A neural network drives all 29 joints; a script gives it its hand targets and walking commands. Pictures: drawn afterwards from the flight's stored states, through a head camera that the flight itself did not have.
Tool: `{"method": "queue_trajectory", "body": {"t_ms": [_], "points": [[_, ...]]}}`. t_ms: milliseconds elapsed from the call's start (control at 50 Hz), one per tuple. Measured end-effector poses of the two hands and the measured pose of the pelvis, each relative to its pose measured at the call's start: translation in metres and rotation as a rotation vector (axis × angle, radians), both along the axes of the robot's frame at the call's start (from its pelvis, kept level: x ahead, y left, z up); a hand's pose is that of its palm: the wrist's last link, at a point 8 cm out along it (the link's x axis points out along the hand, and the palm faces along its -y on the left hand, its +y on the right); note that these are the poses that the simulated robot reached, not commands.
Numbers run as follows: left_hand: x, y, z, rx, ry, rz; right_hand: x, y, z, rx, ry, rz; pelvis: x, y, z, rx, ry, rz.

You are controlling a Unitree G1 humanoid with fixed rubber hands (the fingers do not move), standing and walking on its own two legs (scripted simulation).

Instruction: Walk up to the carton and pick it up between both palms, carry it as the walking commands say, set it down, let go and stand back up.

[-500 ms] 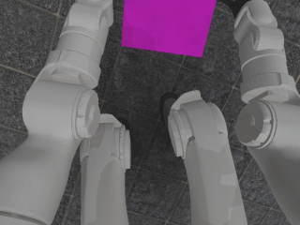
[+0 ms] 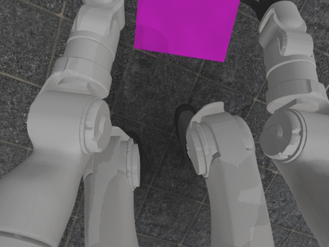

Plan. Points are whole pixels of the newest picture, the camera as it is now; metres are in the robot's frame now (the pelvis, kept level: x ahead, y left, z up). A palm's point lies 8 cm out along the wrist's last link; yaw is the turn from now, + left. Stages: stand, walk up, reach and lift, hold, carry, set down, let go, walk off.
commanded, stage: set down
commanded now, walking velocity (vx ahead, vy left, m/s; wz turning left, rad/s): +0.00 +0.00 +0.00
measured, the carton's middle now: (183, 2) +0.53 -0.14 -0.27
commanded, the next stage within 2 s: none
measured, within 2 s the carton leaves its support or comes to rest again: rests again in 0.40 s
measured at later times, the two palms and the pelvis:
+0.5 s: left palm out of the picture +0.55 +0.00 -0.19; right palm (264, 10) +0.46 -0.28 -0.19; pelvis -0.01 +0.00 +0.00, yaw +0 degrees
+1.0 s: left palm out of the picture +0.56 +0.01 -0.15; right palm out of the picture +0.47 -0.31 -0.16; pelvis -0.02 -0.01 +0.00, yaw -1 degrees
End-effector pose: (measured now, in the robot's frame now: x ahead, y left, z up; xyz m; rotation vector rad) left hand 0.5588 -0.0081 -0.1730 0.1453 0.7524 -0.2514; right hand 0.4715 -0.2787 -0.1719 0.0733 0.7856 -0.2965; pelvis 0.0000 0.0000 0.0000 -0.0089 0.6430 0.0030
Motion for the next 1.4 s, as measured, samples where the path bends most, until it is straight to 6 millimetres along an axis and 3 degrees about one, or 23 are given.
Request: {"method": "queue_trajectory", "body": {"t_ms": [300, 460, 580, 760, 900, 1020, 1180, 1280, 1400], "points": [[0.000, 0.001, -0.002, -0.003, -0.027, -0.009, -0.001, 0.000, -0.002, -0.008, -0.018, -0.012, -0.002, 0.002, -0.003, -0.009, -0.017, 0.001], [-0.005, 0.009, -0.008, 0.022, -0.045, -0.018, -0.002, 0.003, -0.015, -0.014, -0.003, -0.017, -0.004, 0.000, -0.001, 0.002, -0.027, 0.000], [-0.012, 0.014, -0.017, 0.018, -0.048, -0.012, -0.023, -0.014, -0.025, -0.061, 0.044, -0.068, -0.007, -0.004, 0.000, 0.010, -0.025, -0.007], [-0.007, 0.014, -0.013, 0.020, -0.071, 0.000, -0.025, -0.050, -0.007, -0.091, 0.004, -0.123, -0.014, -0.008, -0.005, 0.008, -0.036, -0.019], [0.000, 0.019, -0.003, 0.016, -0.104, 0.015, -0.013, -0.038, -0.005, -0.053, -0.032, -0.112, -0.017, -0.011, -0.006, 0.010, -0.041, -0.024], [0.004, 0.013, 0.025, 0.019, -0.167, 0.021, 0.002, -0.032, 0.020, -0.054, -0.145, -0.115, -0.020, -0.007, 0.003, 0.015, -0.099, -0.025], [0.000, -0.004, 0.080, 0.042, -0.167, 0.025, -0.023, -0.052, 0.067, -0.065, -0.135, -0.156, -0.022, -0.004, 0.034, 0.026, -0.129, -0.049], [0.008, 0.003, 0.124, 0.065, -0.151, 0.052, -0.021, -0.056, 0.110, -0.057, -0.132, -0.145, -0.019, -0.006, 0.053, 0.045, -0.051, -0.067], [0.015, 0.017, 0.163, 0.054, -0.152, 0.074, -0.008, -0.045, 0.151, -0.051, -0.140, -0.111, -0.013, -0.010, 0.079, 0.052, 0.025, -0.070]]}}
